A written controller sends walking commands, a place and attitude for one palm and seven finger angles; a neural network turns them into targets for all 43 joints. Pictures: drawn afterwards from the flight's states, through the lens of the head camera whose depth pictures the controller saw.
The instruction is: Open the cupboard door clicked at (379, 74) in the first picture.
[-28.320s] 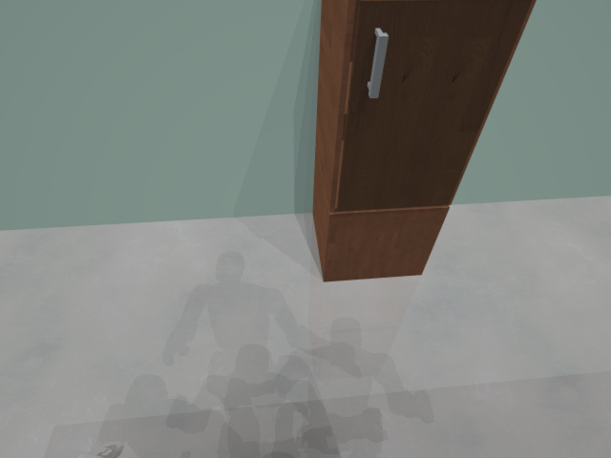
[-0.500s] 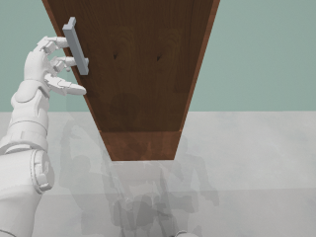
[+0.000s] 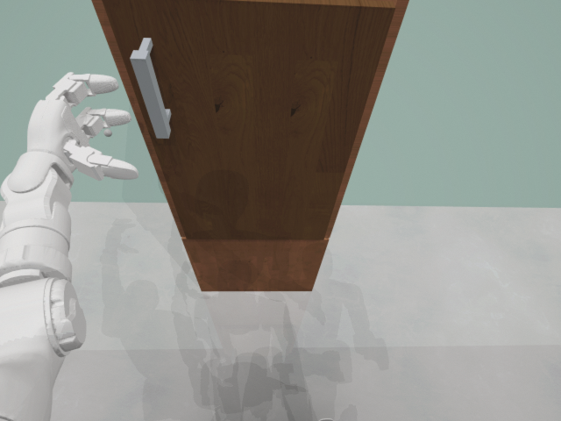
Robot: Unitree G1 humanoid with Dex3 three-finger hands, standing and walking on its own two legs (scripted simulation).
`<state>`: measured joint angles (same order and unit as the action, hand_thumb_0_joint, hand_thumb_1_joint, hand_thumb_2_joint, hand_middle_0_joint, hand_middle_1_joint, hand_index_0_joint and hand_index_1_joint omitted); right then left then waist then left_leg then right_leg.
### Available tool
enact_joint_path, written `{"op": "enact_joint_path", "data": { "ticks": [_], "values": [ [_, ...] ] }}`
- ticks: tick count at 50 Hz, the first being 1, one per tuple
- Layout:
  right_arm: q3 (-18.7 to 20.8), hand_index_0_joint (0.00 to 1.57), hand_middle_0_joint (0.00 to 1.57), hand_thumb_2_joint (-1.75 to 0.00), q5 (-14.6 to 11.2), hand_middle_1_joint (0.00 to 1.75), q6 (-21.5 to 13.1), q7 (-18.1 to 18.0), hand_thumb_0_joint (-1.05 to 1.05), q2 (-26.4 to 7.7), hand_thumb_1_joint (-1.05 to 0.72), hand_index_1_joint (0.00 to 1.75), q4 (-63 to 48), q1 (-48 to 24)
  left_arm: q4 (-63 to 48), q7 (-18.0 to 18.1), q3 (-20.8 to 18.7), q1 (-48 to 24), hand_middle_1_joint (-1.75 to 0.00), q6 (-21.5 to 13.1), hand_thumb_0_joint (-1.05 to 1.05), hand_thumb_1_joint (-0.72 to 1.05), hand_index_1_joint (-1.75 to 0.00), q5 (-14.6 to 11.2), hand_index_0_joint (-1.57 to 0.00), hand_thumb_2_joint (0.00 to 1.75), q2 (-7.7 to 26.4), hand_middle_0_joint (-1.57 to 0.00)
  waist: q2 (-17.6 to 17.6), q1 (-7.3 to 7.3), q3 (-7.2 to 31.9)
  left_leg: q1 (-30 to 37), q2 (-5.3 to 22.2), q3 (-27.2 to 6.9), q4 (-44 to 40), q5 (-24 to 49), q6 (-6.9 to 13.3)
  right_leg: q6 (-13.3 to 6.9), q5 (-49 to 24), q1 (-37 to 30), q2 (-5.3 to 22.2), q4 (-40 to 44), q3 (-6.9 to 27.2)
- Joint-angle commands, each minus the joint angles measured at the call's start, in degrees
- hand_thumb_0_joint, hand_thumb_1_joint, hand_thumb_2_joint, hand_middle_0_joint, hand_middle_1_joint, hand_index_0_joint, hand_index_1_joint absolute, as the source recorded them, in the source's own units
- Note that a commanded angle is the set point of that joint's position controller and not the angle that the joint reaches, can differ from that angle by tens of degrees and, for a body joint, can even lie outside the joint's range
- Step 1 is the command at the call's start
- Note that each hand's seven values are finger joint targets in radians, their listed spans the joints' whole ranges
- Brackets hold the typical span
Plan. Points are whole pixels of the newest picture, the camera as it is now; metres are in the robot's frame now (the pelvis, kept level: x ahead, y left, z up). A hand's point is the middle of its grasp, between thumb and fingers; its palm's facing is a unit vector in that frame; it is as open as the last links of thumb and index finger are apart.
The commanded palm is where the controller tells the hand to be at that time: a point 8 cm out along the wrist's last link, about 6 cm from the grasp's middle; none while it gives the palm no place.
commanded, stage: move the hooked fingers beside the handle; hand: left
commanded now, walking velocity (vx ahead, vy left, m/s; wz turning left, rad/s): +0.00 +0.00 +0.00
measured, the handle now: (155, 90) +0.55 +0.17 +0.15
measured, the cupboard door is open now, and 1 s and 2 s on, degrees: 0 0 0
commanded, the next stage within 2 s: slide the fingers in behind the handle in 1.12 s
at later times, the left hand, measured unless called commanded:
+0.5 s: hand (96, 131) +0.47 +0.23 +0.15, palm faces -0.02 -1.00 +0.00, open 14.0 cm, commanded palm +0.45 +0.28 +0.14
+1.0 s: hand (100, 132) +0.48 +0.23 +0.14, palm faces -0.03 -1.00 +0.00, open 14.0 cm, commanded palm +0.46 +0.28 +0.14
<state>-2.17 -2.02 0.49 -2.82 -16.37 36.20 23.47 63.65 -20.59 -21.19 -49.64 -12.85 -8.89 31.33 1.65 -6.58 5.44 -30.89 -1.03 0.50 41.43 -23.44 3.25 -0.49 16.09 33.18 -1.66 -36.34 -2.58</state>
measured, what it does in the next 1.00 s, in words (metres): stands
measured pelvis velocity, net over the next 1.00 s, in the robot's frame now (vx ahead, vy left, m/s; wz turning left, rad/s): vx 0.00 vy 0.00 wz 0.00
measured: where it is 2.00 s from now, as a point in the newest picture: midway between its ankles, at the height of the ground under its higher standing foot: outside the picture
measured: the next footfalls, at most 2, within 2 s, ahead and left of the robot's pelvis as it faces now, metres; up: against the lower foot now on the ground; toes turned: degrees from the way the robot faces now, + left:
none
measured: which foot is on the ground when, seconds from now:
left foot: down 0.00-1.00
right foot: down 0.00-1.00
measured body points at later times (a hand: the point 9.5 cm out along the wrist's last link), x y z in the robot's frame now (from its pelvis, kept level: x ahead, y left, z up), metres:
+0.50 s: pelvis +0.00 +0.00 +0.00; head +0.07 +0.01 +0.44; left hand +0.47 +0.29 +0.15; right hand +0.01 -0.27 -0.11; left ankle -0.04 +0.08 -0.72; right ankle +0.01 -0.12 -0.72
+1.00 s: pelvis +0.00 +0.00 +0.00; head +0.07 +0.01 +0.44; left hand +0.47 +0.29 +0.14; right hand +0.02 -0.27 -0.11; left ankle -0.04 +0.08 -0.72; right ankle +0.01 -0.12 -0.72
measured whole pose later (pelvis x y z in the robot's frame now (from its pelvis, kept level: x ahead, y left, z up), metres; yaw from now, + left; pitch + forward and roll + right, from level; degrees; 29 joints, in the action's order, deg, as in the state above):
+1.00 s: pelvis +0.00 +0.00 +0.00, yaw +0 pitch +14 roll -3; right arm -2.7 -2.0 1.0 -3.1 -16.9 35.9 23.7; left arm 66.9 -23.7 -22.1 -52.0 -11.6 -8.9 34.9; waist 1.8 -7.4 5.3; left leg -33.1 -0.9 0.1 42.7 -23.7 3.2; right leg -0.6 16.1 35.1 -1.8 -37.1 -3.0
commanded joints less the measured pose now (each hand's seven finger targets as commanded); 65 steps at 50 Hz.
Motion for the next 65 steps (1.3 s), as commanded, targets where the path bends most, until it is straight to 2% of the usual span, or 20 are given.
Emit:
{"op": "enact_joint_path", "data": {
  "ticks": [1,5,9,12,14,19,21,22,24,28,30,31,36,39,46,48,55,59,61,65],
  "values": [
    [3.34,0.20,0.20,-0.90,0.16,0.30,-1.35,-0.75,0.00,-9.87,-0.90,0.30,-3.54,5.55,-12.20,-0.20,-0.38,-29.29,-1.20,-3.46,0.00,-0.50,-1.20,-1.08,-0.30,0.30,13.38,-0.30,6.22,-1.67,18.85,12.80,2.43,-4.81,-4.22,29.38,-3.30,-1.30,-16.85,-7.14,-0.39,1.22,0.60],
    [3.26,0.20,0.20,-0.90,0.39,0.30,-1.55,-0.83,0.00,-10.09,-0.90,0.30,-3.15,5.97,-12.17,0.22,-1.47,-31.41,-1.20,-3.81,0.00,-0.50,-1.20,-0.88,-0.30,0.30,15.15,-0.30,5.93,-1.85,21.08,13.53,2.41,-5.30,-3.88,29.69,-3.54,-1.26,-16.75,-7.26,-0.33,0.93,0.62],
    [3.14,0.20,0.20,-0.90,0.52,0.30,-1.41,-0.82,0.00,-10.39,-0.90,0.30,-3.53,6.26,-11.18,-0.03,-4.42,-28.36,-1.20,-4.29,0.00,-0.50,-1.20,-0.83,-0.30,0.30,18.55,-0.30,4.58,-0.47,23.04,12.06,2.23,-4.95,-3.50,31.34,-3.45,-1.42,-18.87,-10.19,-0.30,0.23,0.76],
    [3.05,0.20,0.20,-0.90,0.36,0.30,-1.16,-0.64,0.00,-10.15,-0.90,0.30,-3.73,5.82,-9.53,-0.70,-2.57,-27.65,-1.20,-3.73,0.00,-0.50,-1.20,-0.37,-0.30,0.30,16.87,-0.30,4.77,-1.12,20.81,11.00,2.27,-4.52,-3.54,30.60,-3.26,-1.14,-18.91,-9.10,-0.34,0.57,0.84],
    [3.15,0.20,0.20,-0.90,0.42,0.30,-0.85,-0.76,0.00,-10.35,-0.90,0.30,-3.89,6.15,-8.75,-1.10,-3.96,-27.07,-1.20,-3.56,0.00,-0.50,-1.20,-0.29,-0.30,0.30,18.83,-0.30,4.16,-0.84,20.58,9.77,2.14,-4.26,-3.40,29.98,-2.86,-1.24,-19.34,-10.15,-0.32,0.52,1.00],
    [3.36,0.20,0.20,-0.90,0.26,0.30,-0.70,-0.86,0.00,-10.35,-0.90,0.30,-4.61,5.97,-12.75,-2.45,-2.78,-27.27,-1.20,-4.14,0.00,-0.50,-1.20,-1.39,-0.30,0.30,17.47,-0.30,6.54,-0.84,22.90,13.00,2.47,-4.56,-3.33,32.41,-3.34,-1.35,-19.27,-9.58,-0.45,0.57,0.82],
    [3.53,0.20,0.20,-0.90,0.23,0.30,-0.72,-0.80,0.00,-10.38,-0.90,0.30,-4.51,5.99,-13.73,-2.86,-3.92,-25.93,-1.20,-4.16,0.00,-0.50,-1.20,-2.01,-0.30,0.30,18.19,-0.30,5.41,-0.40,24.10,13.58,2.61,-4.53,-3.32,32.63,-3.35,-1.18,-19.84,-10.27,-0.60,0.82,0.90],
    [3.33,0.20,0.20,-0.90,0.13,0.30,-0.70,-0.81,0.00,-10.22,-0.90,0.30,-4.39,5.73,-12.47,-3.17,-2.38,-25.77,-1.20,-3.64,0.00,-0.50,-1.20,-2.34,-0.30,0.30,16.14,-0.30,5.29,-0.96,22.30,12.70,2.54,-4.18,-3.55,31.25,-3.14,-1.09,-19.52,-9.71,-0.57,1.17,0.91],
    [3.23,0.20,0.20,-0.90,0.12,0.30,-0.62,-1.01,0.00,-10.28,-0.90,0.30,-3.80,5.94,-10.78,-3.18,-2.04,-27.83,-1.20,-3.00,0.00,-0.50,-1.20,-2.30,-0.30,0.30,16.23,-0.30,4.01,-1.73,18.89,9.98,2.23,-3.98,-3.92,27.22,-2.46,-1.16,-18.03,-9.34,-0.46,1.50,0.89],
    [3.03,0.20,0.20,-0.90,0.19,0.30,-0.82,-1.16,0.00,-10.55,-0.90,0.30,-3.97,5.79,-9.47,-2.30,-3.95,-27.73,-1.20,-2.38,0.00,-0.50,-1.20,-1.02,-0.30,0.30,19.78,-0.30,3.88,-1.40,18.33,6.72,1.79,-3.71,-4.63,21.78,-1.99,-1.14,-15.96,-10.13,-0.08,1.58,1.33],
    [2.93,0.20,0.20,-0.90,0.24,0.30,-0.99,-1.24,0.00,-10.44,-0.90,0.30,-3.96,5.87,-10.66,-1.90,-4.15,-29.73,-1.20,-3.28,0.00,-0.50,-1.20,-0.60,-0.30,0.30,20.65,-0.30,6.31,-1.41,19.27,7.84,1.76,-4.06,-4.38,22.30,-2.29,-1.35,-15.66,-9.59,-0.01,1.34,1.39],
    [2.92,0.20,0.20,-0.90,0.34,0.30,-1.13,-1.11,0.00,-10.32,-0.90,0.30,-4.08,5.83,-11.14,-1.95,-3.17,-29.32,-1.20,-3.67,0.00,-0.50,-1.20,-0.59,-0.30,0.30,19.26,-0.30,6.30,-1.40,20.46,8.77,1.77,-4.13,-4.26,23.50,-2.39,-1.31,-16.26,-9.77,-0.09,1.15,1.31],
    [2.96,0.20,0.20,-0.90,0.21,0.30,-1.21,-1.32,0.00,-10.68,-0.90,0.30,-3.85,6.16,-10.06,-2.82,-5.00,-30.21,-1.20,-4.21,0.00,-0.50,-1.20,-0.97,-0.30,0.30,21.98,-0.30,5.04,-1.52,22.25,8.56,1.91,-4.13,-3.66,24.35,-2.22,-1.17,-17.85,-11.19,-0.22,0.82,1.60],
    [3.01,0.20,0.20,-0.90,0.24,0.30,-1.25,-1.28,0.00,-10.47,-0.90,0.30,-4.20,6.15,-11.31,-3.67,-3.32,-29.04,-1.20,-4.03,0.00,-0.50,-1.20,-1.32,-0.30,0.30,19.67,-0.30,7.68,-1.26,23.40,11.20,1.96,-4.15,-3.25,28.79,-2.60,-1.28,-19.13,-10.17,-0.29,0.70,1.31],
    [3.06,0.20,0.20,-0.90,0.12,0.30,-0.87,-1.06,0.00,-10.59,-0.90,0.30,-4.32,6.12,-8.64,-3.38,-1.42,-27.31,-1.20,-1.85,0.00,-0.50,-1.20,-1.46,-0.30,0.30,16.74,-0.30,5.03,-1.80,18.57,9.00,2.17,-4.37,-3.86,25.53,-2.48,-1.16,-16.27,-7.59,-0.39,1.24,0.73],
    [3.09,0.20,0.20,-0.90,0.30,0.30,-0.82,-1.13,0.00,-10.77,-0.90,0.30,-4.10,6.42,-8.81,-2.79,-3.08,-28.15,-1.20,-1.96,0.00,-0.50,-1.20,-1.33,-0.30,0.30,18.70,-0.30,4.30,-1.83,18.95,8.36,2.18,-4.19,-3.67,25.01,-2.28,-1.15,-16.71,-8.03,-0.32,1.11,0.94],
    [3.32,0.20,0.20,-0.90,0.59,0.30,-0.98,-0.92,0.00,-10.32,-0.90,0.30,-3.90,6.88,-14.94,-1.60,-4.87,-31.61,-1.20,-5.11,0.00,-0.50,-1.20,-0.90,-0.30,0.30,20.90,-0.30,7.82,-1.23,26.91,14.26,2.51,-4.99,-2.38,33.33,-3.48,-1.09,-20.28,-9.51,-0.52,0.00,1.11],
    [3.23,0.20,0.20,-0.90,0.46,0.30,-0.69,-0.50,0.00,-10.06,-0.90,0.30,-3.74,6.80,-11.52,-1.93,-2.05,-27.49,-1.20,-3.24,0.00,-0.50,-1.20,-1.19,-0.30,0.30,16.14,-0.30,7.35,-1.32,23.00,13.81,2.70,-4.87,-2.53,35.62,-3.59,-1.13,-20.22,-8.27,-0.75,0.47,0.49],
    [3.42,0.20,0.20,-0.90,0.38,0.30,-0.27,-0.50,0.00,-10.47,-0.90,0.30,-4.07,6.82,-9.75,-1.94,-5.27,-24.01,-1.20,-1.86,0.00,-0.50,-1.20,-1.03,-0.30,0.30,19.87,-0.30,3.93,-0.26,22.60,10.63,2.58,-4.18,-3.00,33.53,-3.01,-0.96,-21.54,-11.14,-0.60,0.53,0.74],
    [3.47,0.20,0.20,-0.90,0.21,0.30,-0.08,-0.23,0.00,-9.96,-0.90,0.30,-5.35,5.89,-13.86,-1.76,-2.69,-22.58,-1.20,-1.18,0.00,-0.50,-1.20,-1.37,-0.30,0.30,16.16,-0.30,5.42,0.11,21.87,11.25,2.51,-3.88,-3.50,34.93,-2.76,-1.15,-22.76,-11.78,-0.48,0.82,0.72]
  ]
}}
